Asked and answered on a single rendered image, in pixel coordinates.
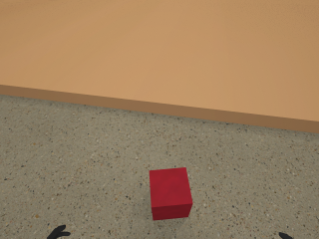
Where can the left robot hand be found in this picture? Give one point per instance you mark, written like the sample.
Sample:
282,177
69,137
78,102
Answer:
58,232

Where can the carton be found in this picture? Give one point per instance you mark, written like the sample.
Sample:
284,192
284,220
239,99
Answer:
170,193

